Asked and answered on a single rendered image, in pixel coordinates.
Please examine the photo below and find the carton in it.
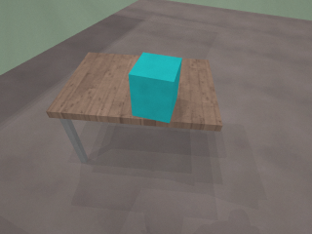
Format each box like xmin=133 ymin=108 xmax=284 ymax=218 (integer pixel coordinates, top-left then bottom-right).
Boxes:
xmin=128 ymin=53 xmax=182 ymax=123

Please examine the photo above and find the table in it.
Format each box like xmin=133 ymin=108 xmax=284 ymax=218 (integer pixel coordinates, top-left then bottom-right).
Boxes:
xmin=46 ymin=52 xmax=223 ymax=163

